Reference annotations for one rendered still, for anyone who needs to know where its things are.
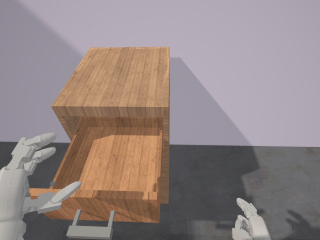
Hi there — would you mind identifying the left robot hand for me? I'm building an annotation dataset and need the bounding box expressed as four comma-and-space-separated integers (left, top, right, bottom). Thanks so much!
0, 132, 82, 221

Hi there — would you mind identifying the drawer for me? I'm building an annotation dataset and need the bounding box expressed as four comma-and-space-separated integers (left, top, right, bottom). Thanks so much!
29, 116, 164, 223

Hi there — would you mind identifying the cabinet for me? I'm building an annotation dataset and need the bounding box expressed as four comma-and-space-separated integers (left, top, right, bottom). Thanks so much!
51, 47, 170, 204

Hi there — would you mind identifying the right robot hand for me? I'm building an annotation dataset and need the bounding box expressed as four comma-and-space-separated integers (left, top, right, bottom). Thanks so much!
232, 198, 271, 240

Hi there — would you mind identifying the left robot forearm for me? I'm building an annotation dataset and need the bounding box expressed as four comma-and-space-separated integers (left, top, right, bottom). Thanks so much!
0, 219, 27, 240

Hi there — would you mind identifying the handle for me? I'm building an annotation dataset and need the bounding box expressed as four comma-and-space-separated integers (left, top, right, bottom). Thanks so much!
66, 209, 115, 240

